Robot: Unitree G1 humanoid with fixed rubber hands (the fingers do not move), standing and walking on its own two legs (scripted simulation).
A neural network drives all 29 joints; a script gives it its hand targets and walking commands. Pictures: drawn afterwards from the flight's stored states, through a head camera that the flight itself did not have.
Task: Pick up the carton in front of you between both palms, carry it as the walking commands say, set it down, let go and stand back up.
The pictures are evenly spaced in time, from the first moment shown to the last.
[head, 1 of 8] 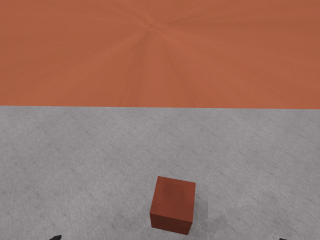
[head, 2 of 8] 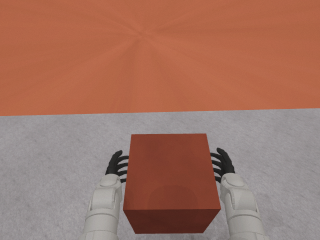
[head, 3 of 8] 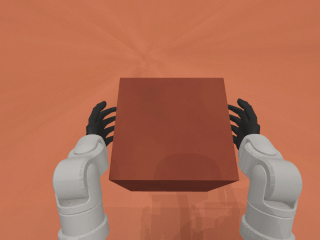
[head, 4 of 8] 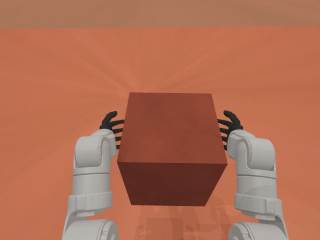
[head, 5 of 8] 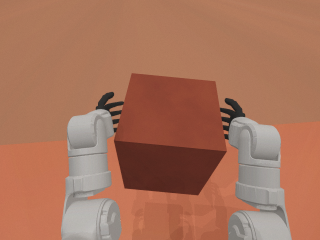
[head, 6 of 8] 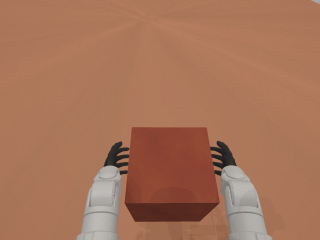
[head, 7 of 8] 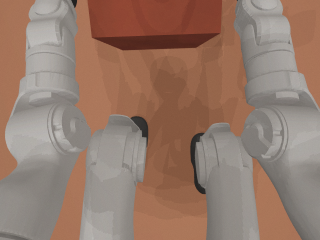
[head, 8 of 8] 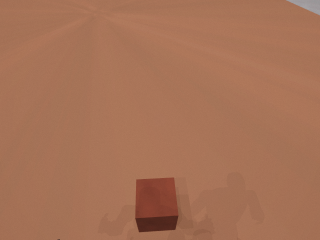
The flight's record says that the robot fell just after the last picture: no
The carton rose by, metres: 1.00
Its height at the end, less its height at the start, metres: +0.27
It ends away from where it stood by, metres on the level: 5.52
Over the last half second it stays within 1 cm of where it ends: yes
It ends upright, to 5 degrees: yes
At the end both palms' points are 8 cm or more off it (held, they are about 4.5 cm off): yes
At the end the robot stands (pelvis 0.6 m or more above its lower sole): yes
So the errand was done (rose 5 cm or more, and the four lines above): yes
